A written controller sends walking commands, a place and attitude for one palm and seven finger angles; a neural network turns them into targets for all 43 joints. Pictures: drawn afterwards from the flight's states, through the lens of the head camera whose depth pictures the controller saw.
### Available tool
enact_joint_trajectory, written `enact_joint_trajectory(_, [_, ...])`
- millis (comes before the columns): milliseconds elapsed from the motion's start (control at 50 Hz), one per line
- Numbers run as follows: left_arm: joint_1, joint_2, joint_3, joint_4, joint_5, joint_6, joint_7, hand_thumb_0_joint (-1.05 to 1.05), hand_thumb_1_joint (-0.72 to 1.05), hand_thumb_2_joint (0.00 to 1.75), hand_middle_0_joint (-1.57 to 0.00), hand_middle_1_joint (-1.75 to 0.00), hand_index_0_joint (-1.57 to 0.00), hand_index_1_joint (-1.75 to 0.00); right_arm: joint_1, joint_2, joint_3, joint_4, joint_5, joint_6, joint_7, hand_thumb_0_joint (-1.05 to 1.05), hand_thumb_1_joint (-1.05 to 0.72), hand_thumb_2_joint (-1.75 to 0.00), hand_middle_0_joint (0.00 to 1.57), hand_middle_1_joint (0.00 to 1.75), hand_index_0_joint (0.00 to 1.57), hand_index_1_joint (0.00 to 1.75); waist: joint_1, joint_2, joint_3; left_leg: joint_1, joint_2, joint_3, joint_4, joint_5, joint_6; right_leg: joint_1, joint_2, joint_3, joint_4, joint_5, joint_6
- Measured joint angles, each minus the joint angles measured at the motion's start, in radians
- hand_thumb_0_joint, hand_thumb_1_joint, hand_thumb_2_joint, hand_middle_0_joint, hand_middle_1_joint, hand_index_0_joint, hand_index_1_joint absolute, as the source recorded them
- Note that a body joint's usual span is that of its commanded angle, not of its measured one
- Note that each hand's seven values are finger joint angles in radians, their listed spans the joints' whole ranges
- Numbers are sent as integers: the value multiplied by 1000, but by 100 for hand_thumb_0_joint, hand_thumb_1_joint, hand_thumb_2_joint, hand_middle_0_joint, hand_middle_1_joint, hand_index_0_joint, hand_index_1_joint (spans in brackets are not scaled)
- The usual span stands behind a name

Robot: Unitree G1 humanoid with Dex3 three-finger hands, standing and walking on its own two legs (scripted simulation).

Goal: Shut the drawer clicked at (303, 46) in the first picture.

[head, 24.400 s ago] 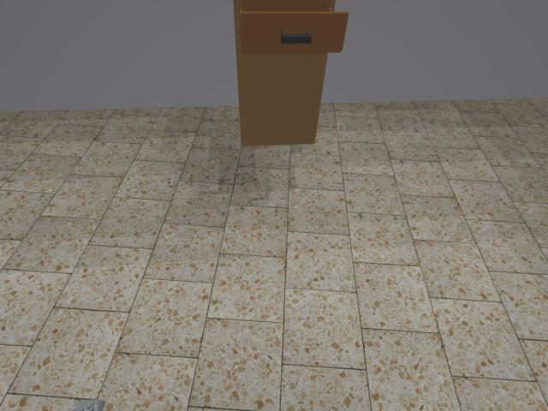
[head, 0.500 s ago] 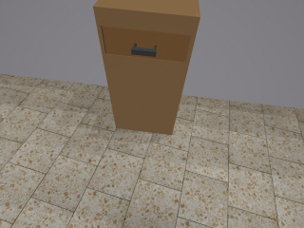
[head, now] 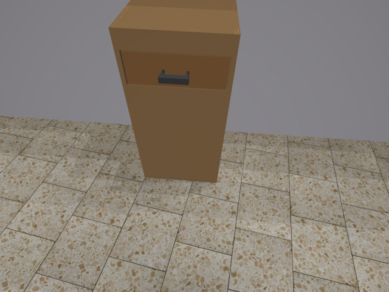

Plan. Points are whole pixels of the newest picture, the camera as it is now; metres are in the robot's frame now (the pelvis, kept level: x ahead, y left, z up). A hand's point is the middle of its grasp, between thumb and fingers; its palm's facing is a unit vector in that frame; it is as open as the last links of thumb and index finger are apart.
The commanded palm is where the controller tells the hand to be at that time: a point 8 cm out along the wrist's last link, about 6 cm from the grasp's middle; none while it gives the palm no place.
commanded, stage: let the arm hang, fingers relaxed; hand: left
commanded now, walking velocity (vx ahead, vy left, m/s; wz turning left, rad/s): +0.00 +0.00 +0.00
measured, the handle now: (174, 76) +0.85 +0.12 -0.01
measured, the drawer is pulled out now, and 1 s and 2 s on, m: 0.00 0.00 0.00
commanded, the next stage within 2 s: look to check the result in 0.02 s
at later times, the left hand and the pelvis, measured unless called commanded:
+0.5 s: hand out of the picture -0.01 +0.17 -0.18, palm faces +0.03 -0.98 -0.22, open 7.4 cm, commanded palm none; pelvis +0.01 -0.01 +0.00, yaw +0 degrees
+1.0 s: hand out of the picture +0.02 +0.17 -0.17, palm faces +0.02 -0.97 -0.22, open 7.4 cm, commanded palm none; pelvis +0.01 -0.01 +0.00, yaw -1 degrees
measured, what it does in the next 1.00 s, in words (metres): stands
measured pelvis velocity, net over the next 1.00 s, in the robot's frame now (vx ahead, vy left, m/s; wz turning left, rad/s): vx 0.01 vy -0.01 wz -0.01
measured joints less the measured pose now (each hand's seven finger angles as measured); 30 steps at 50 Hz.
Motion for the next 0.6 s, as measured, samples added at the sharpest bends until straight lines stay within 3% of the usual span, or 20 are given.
enact_joint_trajectory(600, [29,9,1,24,-2,2,4,0,91,89,-20,-30,-20,-30,-20,-5,2,6,4,1,-4,0,-91,-90,20,30,20,30,10,5,20,17,18,-1,-4,-13,-17,24,18,3,-24,2,-16])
